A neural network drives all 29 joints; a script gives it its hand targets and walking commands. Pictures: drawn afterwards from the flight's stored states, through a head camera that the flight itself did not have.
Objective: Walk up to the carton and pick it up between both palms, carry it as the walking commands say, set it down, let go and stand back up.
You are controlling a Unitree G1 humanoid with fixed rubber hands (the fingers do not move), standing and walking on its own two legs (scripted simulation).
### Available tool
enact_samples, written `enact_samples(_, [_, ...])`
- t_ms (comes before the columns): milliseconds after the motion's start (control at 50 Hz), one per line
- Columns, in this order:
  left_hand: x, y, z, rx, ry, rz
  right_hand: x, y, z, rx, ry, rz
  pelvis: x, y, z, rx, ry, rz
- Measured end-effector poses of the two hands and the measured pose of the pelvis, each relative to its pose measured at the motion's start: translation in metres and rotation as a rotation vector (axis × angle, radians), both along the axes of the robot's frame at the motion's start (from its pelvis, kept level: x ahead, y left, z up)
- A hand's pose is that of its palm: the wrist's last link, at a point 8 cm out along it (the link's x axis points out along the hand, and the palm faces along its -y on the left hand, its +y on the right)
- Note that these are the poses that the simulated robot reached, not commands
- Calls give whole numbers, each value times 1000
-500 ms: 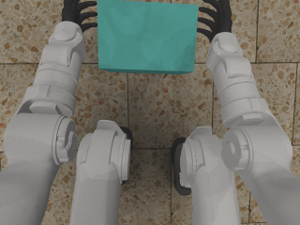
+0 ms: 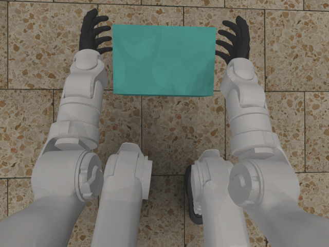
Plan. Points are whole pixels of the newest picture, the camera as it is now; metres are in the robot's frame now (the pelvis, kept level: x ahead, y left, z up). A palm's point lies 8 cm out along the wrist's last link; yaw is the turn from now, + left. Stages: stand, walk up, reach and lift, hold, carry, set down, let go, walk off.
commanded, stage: reach and lift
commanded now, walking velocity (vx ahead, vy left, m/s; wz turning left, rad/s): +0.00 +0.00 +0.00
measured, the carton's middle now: (163, 66) +0.52 +0.05 -0.20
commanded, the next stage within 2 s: none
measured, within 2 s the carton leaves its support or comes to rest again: neither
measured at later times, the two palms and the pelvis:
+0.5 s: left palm (77, 42) +0.49 +0.20 -0.03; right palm (258, 54) +0.50 -0.10 -0.03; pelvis +0.00 +0.00 +0.05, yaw +1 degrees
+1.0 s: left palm (55, 30) +0.47 +0.20 +0.05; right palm (290, 43) +0.49 -0.10 +0.05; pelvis +0.01 +0.00 +0.11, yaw +1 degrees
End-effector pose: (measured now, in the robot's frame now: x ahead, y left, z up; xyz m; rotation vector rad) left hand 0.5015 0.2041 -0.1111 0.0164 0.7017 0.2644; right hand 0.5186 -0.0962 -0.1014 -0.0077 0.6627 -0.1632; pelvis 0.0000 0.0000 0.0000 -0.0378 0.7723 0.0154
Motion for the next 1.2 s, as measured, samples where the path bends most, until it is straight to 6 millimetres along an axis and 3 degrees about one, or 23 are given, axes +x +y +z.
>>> enact_samples(340, [-9,-2,59,-22,-15,-25,-11,-7,54,26,-9,17,-6,0,36,4,5,5])
enact_samples(1200, [-37,-10,186,-8,-9,26,-36,-10,186,10,-7,4,20,1,138,9,-55,11])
